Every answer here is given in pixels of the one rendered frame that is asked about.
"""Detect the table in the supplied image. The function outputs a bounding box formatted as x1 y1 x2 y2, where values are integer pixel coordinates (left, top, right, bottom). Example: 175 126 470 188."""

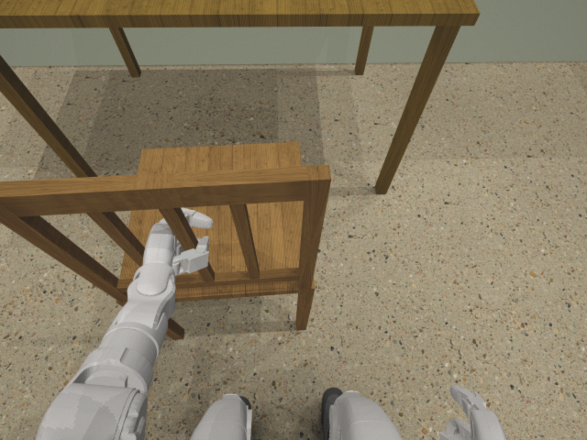
0 0 480 194

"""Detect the chair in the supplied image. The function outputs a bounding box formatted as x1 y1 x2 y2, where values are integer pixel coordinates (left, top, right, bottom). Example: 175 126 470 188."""
0 142 331 340

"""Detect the robot left upper arm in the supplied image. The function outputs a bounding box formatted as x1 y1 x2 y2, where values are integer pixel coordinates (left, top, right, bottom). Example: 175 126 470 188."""
41 383 148 440

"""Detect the robot right hand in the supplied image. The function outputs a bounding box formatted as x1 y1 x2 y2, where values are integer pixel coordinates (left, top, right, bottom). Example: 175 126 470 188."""
439 385 507 440

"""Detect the right robot foot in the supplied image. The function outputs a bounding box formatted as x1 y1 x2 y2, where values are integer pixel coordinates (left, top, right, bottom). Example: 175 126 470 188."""
321 388 343 440

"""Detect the robot left forearm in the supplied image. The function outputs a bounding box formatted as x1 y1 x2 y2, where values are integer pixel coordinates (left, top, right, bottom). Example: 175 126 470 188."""
36 263 175 440

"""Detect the left robot foot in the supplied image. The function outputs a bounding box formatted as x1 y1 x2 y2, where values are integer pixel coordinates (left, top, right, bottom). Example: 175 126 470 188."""
239 396 251 410

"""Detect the robot left hand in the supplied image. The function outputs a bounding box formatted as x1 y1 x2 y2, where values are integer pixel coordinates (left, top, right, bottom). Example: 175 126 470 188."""
142 208 213 276

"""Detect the robot foot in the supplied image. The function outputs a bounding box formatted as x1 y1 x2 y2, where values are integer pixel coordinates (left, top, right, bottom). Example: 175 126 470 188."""
321 388 343 440
239 396 251 410

